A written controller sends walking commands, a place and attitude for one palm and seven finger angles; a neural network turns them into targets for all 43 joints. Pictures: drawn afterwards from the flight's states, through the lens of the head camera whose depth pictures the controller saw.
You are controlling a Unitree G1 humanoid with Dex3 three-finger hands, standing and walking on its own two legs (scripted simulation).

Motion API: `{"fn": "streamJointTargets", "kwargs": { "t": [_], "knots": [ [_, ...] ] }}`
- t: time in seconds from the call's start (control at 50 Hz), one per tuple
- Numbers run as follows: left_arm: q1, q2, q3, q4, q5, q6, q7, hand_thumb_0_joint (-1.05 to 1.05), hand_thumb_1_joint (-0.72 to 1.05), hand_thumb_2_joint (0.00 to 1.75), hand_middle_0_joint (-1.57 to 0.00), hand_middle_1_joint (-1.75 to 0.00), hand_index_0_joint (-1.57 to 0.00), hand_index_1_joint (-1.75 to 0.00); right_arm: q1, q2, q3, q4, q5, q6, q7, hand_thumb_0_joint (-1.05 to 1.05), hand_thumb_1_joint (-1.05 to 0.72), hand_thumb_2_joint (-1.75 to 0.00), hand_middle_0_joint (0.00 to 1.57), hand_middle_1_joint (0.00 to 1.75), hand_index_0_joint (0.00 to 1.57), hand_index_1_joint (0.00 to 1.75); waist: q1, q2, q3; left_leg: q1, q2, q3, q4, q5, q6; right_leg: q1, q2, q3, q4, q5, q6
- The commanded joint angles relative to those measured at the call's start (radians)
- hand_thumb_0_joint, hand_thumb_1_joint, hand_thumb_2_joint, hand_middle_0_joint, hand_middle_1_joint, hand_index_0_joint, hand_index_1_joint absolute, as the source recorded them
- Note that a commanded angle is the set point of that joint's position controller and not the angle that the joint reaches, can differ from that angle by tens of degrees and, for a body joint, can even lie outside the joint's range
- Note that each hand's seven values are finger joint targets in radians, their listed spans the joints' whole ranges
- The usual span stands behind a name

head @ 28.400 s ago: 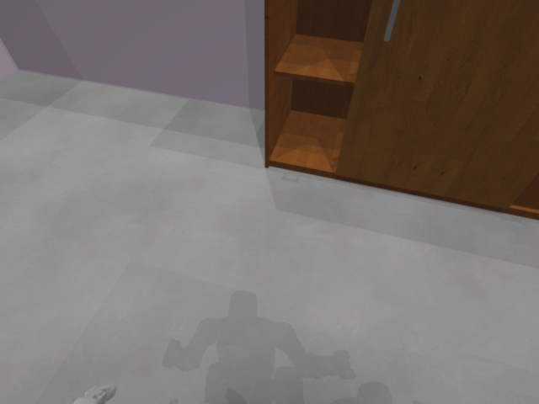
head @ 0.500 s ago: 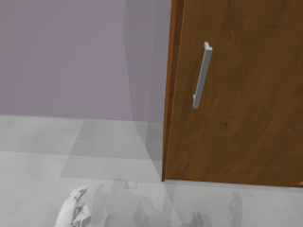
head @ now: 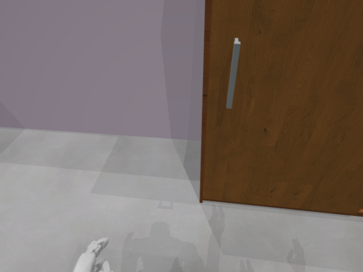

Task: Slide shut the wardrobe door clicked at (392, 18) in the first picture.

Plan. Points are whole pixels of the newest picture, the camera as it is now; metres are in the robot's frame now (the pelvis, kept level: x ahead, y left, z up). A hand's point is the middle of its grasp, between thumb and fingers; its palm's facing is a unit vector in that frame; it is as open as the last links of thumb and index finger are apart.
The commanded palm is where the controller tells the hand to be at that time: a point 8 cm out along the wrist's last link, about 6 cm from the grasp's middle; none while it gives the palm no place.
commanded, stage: stop stepping back and stand still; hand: right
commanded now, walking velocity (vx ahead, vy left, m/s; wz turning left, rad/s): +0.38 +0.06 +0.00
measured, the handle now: (232, 75) +0.68 -0.17 +0.12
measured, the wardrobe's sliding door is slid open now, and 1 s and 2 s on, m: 0.00 0.00 0.00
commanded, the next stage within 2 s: let the arm hang, fingers relaxed in 0.46 s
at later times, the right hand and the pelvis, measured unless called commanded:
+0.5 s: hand out of the picture +0.13 -0.29 +0.18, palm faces +0.51 +0.75 -0.42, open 7.4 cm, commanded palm +0.09 -0.31 +0.19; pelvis -0.05 -0.01 +0.01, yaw +1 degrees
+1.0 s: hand out of the picture -0.06 -0.25 -0.17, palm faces +0.06 +0.97 -0.21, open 7.0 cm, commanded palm none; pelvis -0.05 -0.06 +0.01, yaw -3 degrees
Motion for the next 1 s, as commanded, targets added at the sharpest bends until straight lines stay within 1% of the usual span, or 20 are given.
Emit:
{"fn": "streamJointTargets", "kwargs": {
  "t": [0.0, 0.02, 0.06, 0.1, 0.14, 0.18, 0.22, 0.26, 0.28, 0.3, 0.32, 0.36, 0.52, 0.54, 0.58, 0.62, 0.68, 0.74, 0.86, 0.98],
  "knots": [
    [-0.138, 0.151, 0.05, -0.147, -0.006, -0.065, 0.033, 0.0, 0.9, 0.9, -0.2, -0.3, -0.2, -0.3, -0.25, -0.134, -0.058, -0.019, -0.025, -0.02, -0.027, 0.0, -0.9, -0.9, 0.2, 0.3, 0.2, 0.3, 0.076, -0.037, 0.127, -0.29, 0.209, -0.039, -0.004, 0.253, 0.072, 0.286, -0.052, -0.014, -0.235, -0.038, -0.043],
    [-0.125, 0.164, 0.051, -0.153, -0.006, -0.069, 0.039, 0.0, 0.9, 0.9, -0.2, -0.3, -0.2, -0.3, -0.262, -0.12, -0.042, -0.036, -0.027, -0.023, -0.028, 0.0, -0.9, -0.9, 0.2, 0.3, 0.2, 0.3, 0.079, -0.169, 0.111, -0.346, 0.142, -0.011, 0.108, 0.152, 0.045, 0.347, -0.094, 0.069, -0.322, -0.091, -0.078],
    [-0.141, 0.181, 0.041, -0.19, -0.007, -0.074, 0.042, 0.0, 0.9, 0.9, -0.2, -0.3, -0.2, -0.3, -0.279, -0.137, -0.044, -0.114, -0.018, -0.05, -0.032, 0.0, -0.9, -0.9, 0.2, 0.3, 0.2, 0.3, 0.077, -0.426, 0.138, -0.48, -0.011, 0.04, 0.362, -0.121, -0.019, 0.363, -0.333, 0.498, -0.586, -0.297, -0.178],
    [-0.136, 0.138, 0.026, -0.188, 0.02, -0.084, 0.04, 0.0, 0.9, 0.9, -0.2, -0.3, -0.2, -0.3, -0.255, -0.241, -0.112, -0.245, -0.025, -0.085, -0.031, 0.0, -0.9, -0.9, 0.2, 0.3, 0.2, 0.3, 0.063, -0.255, 0.076, -0.461, 0.004, -0.016, 0.515, -0.114, -0.001, 0.368, -0.352, 0.587, -0.653, -0.217, -0.158],
    [-0.142, 0.146, 0.045, -0.18, 0.023, -0.091, 0.018, 0.0, 0.9, 0.9, -0.2, -0.3, -0.2, -0.3, -0.164, -0.201, -0.123, -0.29, -0.021, -0.089, -0.026, 0.0, -0.9, -0.9, 0.2, 0.3, 0.2, 0.3, 0.048, -0.185, 0.04, -0.339, 0.025, -0.017, 0.513, -0.038, 0.001, 0.251, -0.327, 0.442, -0.699, -0.323, -0.126],
    [-0.164, 0.146, 0.048, -0.196, 0.018, -0.095, 0.007, 0.0, 0.9, 0.9, -0.2, -0.3, -0.2, -0.3, -0.065, -0.191, -0.138, -0.313, -0.01, -0.08, -0.027, 0.0, -0.9, -0.9, 0.2, 0.3, 0.2, 0.3, 0.03, -0.271, 0.013, -0.148, 0.01, 0.066, 0.374, 0.008, 0.003, 0.124, -0.26, 0.223, -0.719, -0.38, -0.099],
    [-0.156, 0.143, 0.049, -0.197, 0.018, -0.089, 0.002, 0.0, 0.9, 0.9, -0.2, -0.3, -0.2, -0.3, 0.011, -0.172, -0.15, -0.252, -0.021, -0.079, -0.035, 0.0, -0.9, -0.9, 0.2, 0.3, 0.2, 0.3, 0.04, -0.379, 0.046, -0.008, -0.017, 0.144, 0.261, -0.004, 0.009, -0.014, -0.229, 0.131, -0.711, -0.463, -0.085],
    [-0.142, 0.141, 0.059, -0.201, 0.015, -0.062, 0.009, 0.0, 0.9, 0.9, -0.2, -0.3, -0.2, -0.3, 0.056, -0.169, -0.171, -0.152, -0.026, -0.067, -0.039, 0.0, -0.9, -0.9, 0.2, 0.3, 0.2, 0.3, 0.035, -0.313, 0.048, 0.107, -0.029, 0.159, 0.125, -0.035, 0.026, -0.09, -0.198, 0.097, -0.589, -0.518, -0.068],
    [-0.126, 0.135, 0.068, -0.198, 0.015, -0.048, 0.017, 0.0, 0.9, 0.9, -0.2, -0.3, -0.2, -0.3, 0.093, -0.165, -0.174, -0.09, -0.029, -0.054, -0.039, 0.0, -0.9, -0.9, 0.2, 0.3, 0.2, 0.3, 0.025, -0.155, 0.046, 0.128, 0.01, 0.093, 0.005, -0.068, 0.05, -0.12, -0.145, 0.046, -0.4, -0.486, -0.054],
    [-0.118, 0.117, 0.071, -0.202, 0.016, -0.033, 0.013, 0.0, 0.9, 0.9, -0.2, -0.3, -0.2, -0.3, 0.071, -0.161, -0.163, -0.081, -0.035, -0.045, -0.034, 0.0, -0.9, -0.9, 0.2, 0.3, 0.2, 0.3, 0.028, 0.093, 0.072, 0.071, 0.179, -0.153, -0.162, -0.215, 0.123, -0.185, -0.069, -0.042, -0.076, -0.384, -0.034],
    [-0.131, 0.126, 0.074, -0.21, 0.007, -0.033, 0.017, 0.0, 0.9, 0.9, -0.2, -0.3, -0.2, -0.3, 0.006, -0.177, -0.164, -0.086, -0.027, -0.047, -0.027, 0.0, -0.9, -0.9, 0.2, 0.3, 0.2, 0.3, 0.031, 0.29, 0.124, -0.093, 0.408, -0.544, -0.356, -0.376, 0.218, -0.215, -0.016, -0.012, 0.231, -0.289, -0.015],
    [-0.089, 0.147, 0.071, -0.143, 0.031, -0.052, 0.014, 0.0, 0.9, 0.9, -0.2, -0.3, -0.2, -0.3, -0.147, -0.225, -0.212, -0.108, -0.021, -0.098, -0.025, 0.0, -0.9, -0.9, 0.2, 0.3, 0.2, 0.3, 0.085, 0.075, 0.06, -0.148, 0.365, -0.328, -0.283, -0.074, 0.195, -0.103, -0.078, 0.045, 0.32, -0.107, 0.001],
    [-0.138, 0.136, 0.052, -0.146, 0.013, -0.088, 0.039, 0.0, 0.9, 0.9, -0.2, -0.3, -0.2, -0.3, -0.245, -0.108, -0.035, -0.041, -0.039, -0.08, -0.034, 0.0, -0.9, -0.9, 0.2, 0.3, 0.2, 0.3, 0.05, 0.069, 0.132, -0.271, 0.261, -0.114, -0.227, -0.059, 0.109, 0.233, -0.05, -0.059, -0.175, -0.092, -0.039],
    [-0.056, 0.235, 0.095, 0.061, 0.028, -0.065, -0.081, 0.0, 0.9, 0.9, -0.2, -0.3, -0.2, -0.3, -0.203, 0.073, 0.262, 0.687, -0.116, 0.084, 0.095, 0.0, -0.9, -0.9, 0.2, 0.3, 0.2, 0.3, 0.113, -0.02, 0.188, -0.26, 0.289, 0.095, 0.028, 0.396, 0.073, 0.149, -0.113, -0.063, -0.202, -0.022, -0.035],
    [-0.015, 0.193, 0.083, -0.027, 0.012, 0.032, -0.084, 0.0, 0.9, 0.9, -0.2, -0.3, -0.2, -0.3, -0.132, 0.111, 0.28, 0.728, -0.093, 0.155, 0.137, 0.0, -0.9, -0.9, 0.2, 0.3, 0.2, 0.3, 0.084, -0.104, 0.108, -0.374, 0.145, 0.072, 0.169, 0.112, -0.011, 0.234, -0.166, 0.144, -0.281, 0.141, -0.087],
    [-0.064, 0.255, 0.089, -0.029, 0.043, 0.055, -0.076, 0.0, 0.9, 0.9, -0.2, -0.3, -0.2, -0.3, -0.159, 0.128, 0.306, 0.818, -0.092, 0.158, 0.145, 0.0, -0.9, -0.9, 0.2, 0.3, 0.2, 0.3, 0.057, -0.192, 0.135, -0.345, 0.067, 0.072, 0.341, -0.083, -0.031, 0.057, -0.3, 0.305, -0.457, -0.088, -0.178],
    [-0.117, 0.236, 0.069, -0.004, 0.052, 0.057, -0.063, 0.0, 0.9, 0.9, -0.2, -0.3, -0.2, -0.3, -0.249, 0.045, 0.311, 0.967, -0.099, 0.14, 0.148, 0.0, -0.9, -0.9, 0.2, 0.3, 0.2, 0.3, 0.03, 0.016, 0.082, -0.147, 0.108, 0.016, 0.109, 0.183, -0.018, 0.027, -0.156, 0.168, -0.376, 0.034, -0.093],
    [-0.07, 0.175, 0.061, 0.065, 0.038, 0.078, -0.055, 0.0, 0.9, 0.9, -0.2, -0.3, -0.2, -0.3, -0.287, 0.03, 0.34, 1.149, -0.09, 0.13, 0.132, 0.0, -0.9, -0.9, 0.2, 0.3, 0.2, 0.3, 0.07, 0.135, 0.03, -0.169, 0.222, -0.092, -0.01, 0.468, 0.041, 0.225, -0.06, 0.017, -0.253, 0.149, -0.036],
    [-0.059, 0.126, 0.057, 0.18, 0.035, 0.093, -0.045, 0.0, 0.9, 0.9, -0.2, -0.3, -0.2, -0.3, -0.25, 0.1, 0.351, 1.385, -0.081, 0.135, 0.12, 0.0, -0.9, -0.9, 0.2, 0.3, 0.2, 0.3, 0.06, -0.252, 0.072, -0.138, 0.139, -0.004, -0.066, 0.277, 0.012, 0.284, -0.119, 0.054, -0.405, 0.114, -0.054],
    [-0.007, 0.124, 0.065, 0.263, 0.029, 0.103, -0.041, 0.0, 0.9, 0.9, -0.2, -0.3, -0.2, -0.3, -0.26, 0.116, 0.366, 1.513, -0.082, 0.134, 0.122, 0.0, -0.9, -0.9, 0.2, 0.3, 0.2, 0.3, 0.069, -0.101, 0.099, -0.154, 0.131, 0.012, -0.137, 0.174, 0.016, 0.296, -0.135, 0.084, -0.47, -0.008, -0.061]
  ]
}}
